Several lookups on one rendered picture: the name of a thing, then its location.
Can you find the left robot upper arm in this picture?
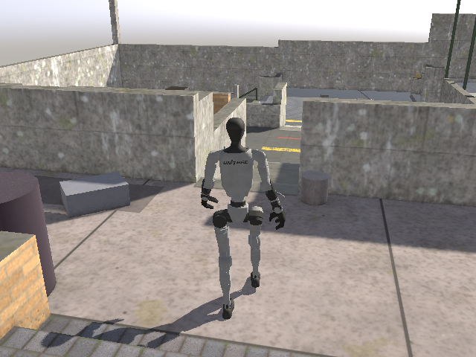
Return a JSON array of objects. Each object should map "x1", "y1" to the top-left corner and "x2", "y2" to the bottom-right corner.
[{"x1": 203, "y1": 149, "x2": 221, "y2": 189}]

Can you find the right robot upper arm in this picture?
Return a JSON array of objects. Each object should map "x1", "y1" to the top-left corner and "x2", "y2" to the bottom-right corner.
[{"x1": 251, "y1": 149, "x2": 272, "y2": 191}]

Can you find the robot right foot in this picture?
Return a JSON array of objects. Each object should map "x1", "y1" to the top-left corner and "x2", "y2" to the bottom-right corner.
[{"x1": 251, "y1": 272, "x2": 260, "y2": 288}]

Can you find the humanoid robot head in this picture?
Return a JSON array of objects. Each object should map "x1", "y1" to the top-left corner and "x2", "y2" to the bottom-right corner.
[{"x1": 223, "y1": 118, "x2": 248, "y2": 153}]

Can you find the robot left forearm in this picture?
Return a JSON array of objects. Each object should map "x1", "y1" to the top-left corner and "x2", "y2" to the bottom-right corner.
[{"x1": 201, "y1": 179, "x2": 211, "y2": 201}]

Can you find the robot right forearm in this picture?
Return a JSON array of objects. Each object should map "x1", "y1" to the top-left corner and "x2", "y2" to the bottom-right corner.
[{"x1": 266, "y1": 179, "x2": 283, "y2": 213}]

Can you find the right robot hand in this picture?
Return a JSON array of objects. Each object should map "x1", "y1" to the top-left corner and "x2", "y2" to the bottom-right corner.
[{"x1": 269, "y1": 209, "x2": 286, "y2": 230}]

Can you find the left robot hand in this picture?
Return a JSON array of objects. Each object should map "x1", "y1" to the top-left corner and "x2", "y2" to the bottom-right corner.
[{"x1": 201, "y1": 196, "x2": 218, "y2": 209}]

